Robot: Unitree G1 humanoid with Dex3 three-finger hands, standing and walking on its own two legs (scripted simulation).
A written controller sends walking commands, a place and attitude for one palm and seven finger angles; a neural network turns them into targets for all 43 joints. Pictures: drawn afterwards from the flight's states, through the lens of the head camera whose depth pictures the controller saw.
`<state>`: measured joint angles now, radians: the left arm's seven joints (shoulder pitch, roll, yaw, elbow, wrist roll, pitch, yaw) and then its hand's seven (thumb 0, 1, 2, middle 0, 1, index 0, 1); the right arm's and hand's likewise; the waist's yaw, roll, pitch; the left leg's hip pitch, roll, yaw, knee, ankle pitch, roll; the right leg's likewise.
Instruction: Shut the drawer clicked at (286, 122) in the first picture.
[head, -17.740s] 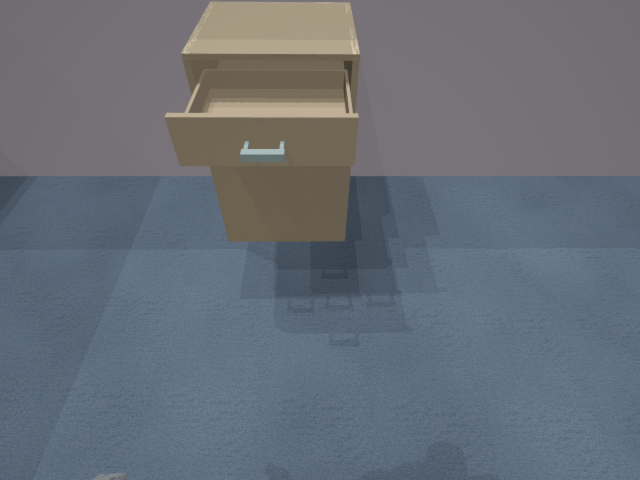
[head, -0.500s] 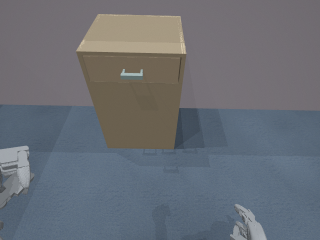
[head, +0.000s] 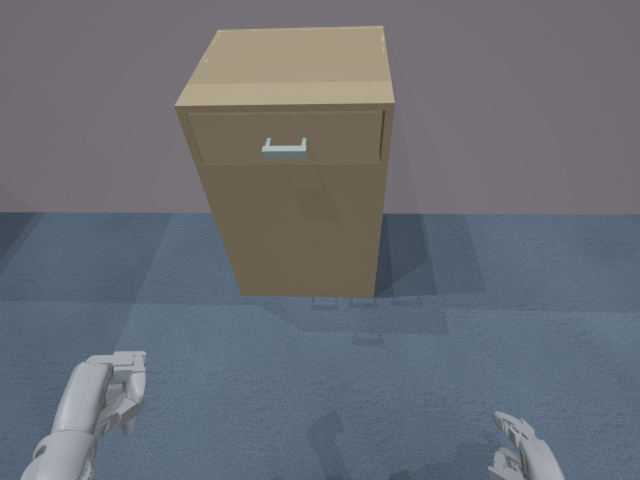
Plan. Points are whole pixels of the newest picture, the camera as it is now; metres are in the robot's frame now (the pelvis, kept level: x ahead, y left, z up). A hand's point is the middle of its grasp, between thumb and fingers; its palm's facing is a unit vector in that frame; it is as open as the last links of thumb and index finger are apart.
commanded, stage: let the arm hang, fingers relaxed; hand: left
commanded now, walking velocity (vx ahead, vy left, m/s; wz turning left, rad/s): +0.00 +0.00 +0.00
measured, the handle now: (285, 147) +0.83 +0.15 -0.06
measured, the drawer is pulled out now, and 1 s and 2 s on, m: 0.00 0.00 0.00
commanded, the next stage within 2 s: look to check the result in 0.98 s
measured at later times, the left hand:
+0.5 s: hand out of the picture -0.06 +0.19 -0.16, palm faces +0.03 -0.97 -0.24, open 5.7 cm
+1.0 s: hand out of the picture +0.00 +0.15 -0.16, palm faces +0.04 -0.98 -0.20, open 7.3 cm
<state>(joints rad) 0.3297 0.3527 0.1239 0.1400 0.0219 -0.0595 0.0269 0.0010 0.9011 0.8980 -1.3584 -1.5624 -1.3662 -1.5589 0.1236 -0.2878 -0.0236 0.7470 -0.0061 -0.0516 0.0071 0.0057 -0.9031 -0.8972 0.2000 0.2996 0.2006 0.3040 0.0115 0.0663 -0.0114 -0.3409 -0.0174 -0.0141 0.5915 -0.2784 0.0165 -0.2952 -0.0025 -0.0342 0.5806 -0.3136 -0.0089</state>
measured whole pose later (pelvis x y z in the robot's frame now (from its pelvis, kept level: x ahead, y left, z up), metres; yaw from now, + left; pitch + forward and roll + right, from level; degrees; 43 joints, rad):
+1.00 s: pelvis -0.01 -0.02 +0.01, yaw +0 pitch -1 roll +0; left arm 0.26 0.14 0.02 1.13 0.00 0.00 0.03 0.01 0.92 0.90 -0.20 -0.30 -0.20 -0.30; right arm 0.31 -0.13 -0.02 1.12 -0.02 0.00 -0.04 0.00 -0.91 -0.90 0.20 0.30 0.20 0.30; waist -0.01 0.02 0.05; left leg -0.23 0.00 -0.02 0.45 -0.20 -0.01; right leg -0.19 0.02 -0.04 0.45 -0.24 -0.04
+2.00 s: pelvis +0.01 -0.04 +0.01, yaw +0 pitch -2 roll +0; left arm 0.26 0.14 0.02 1.13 0.00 -0.01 0.03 0.00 0.91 0.90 -0.20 -0.30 -0.20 -0.30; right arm 0.28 -0.14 -0.01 1.13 -0.02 0.00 -0.05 0.00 -0.91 -0.90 0.20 0.30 0.20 0.30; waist -0.01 0.02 0.05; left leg -0.18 0.03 -0.04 0.42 -0.21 -0.04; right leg -0.14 0.05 -0.05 0.42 -0.25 -0.06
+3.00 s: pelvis +0.02 -0.04 +0.01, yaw +0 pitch -1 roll +0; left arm 0.25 0.15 0.02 1.13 0.00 -0.01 0.03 0.00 0.91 0.90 -0.20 -0.30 -0.20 -0.30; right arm 0.26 -0.16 -0.01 1.13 -0.02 0.00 -0.05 0.00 -0.91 -0.90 0.20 0.30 0.20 0.30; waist -0.01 0.02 0.05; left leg -0.17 0.04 -0.04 0.41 -0.22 -0.05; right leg -0.12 0.05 -0.06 0.41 -0.26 -0.07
